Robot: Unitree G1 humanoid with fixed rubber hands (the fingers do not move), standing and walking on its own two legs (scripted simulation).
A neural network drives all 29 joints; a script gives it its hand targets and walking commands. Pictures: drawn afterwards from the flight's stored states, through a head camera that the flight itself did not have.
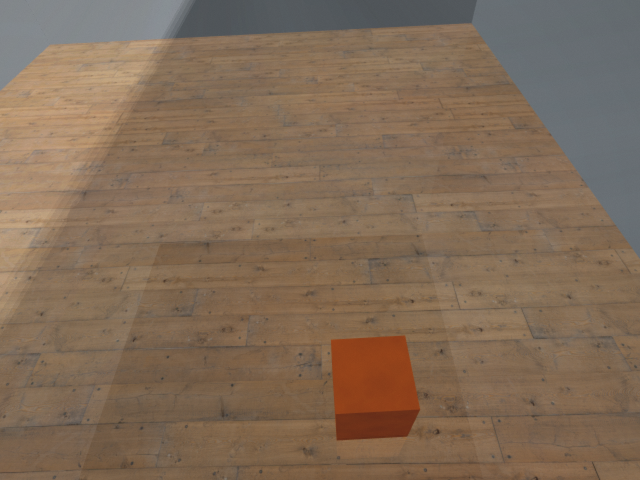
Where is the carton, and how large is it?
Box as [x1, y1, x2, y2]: [331, 335, 419, 439]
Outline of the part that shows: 404,335 331,340 337,439 390,437 407,435 419,410 419,406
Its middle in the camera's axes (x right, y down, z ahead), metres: +0.15 +0.44 +1.11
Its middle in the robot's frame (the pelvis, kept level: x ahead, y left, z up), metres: +0.46 -0.07 -0.66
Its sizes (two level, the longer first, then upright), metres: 0.210 0.200 0.250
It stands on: the floor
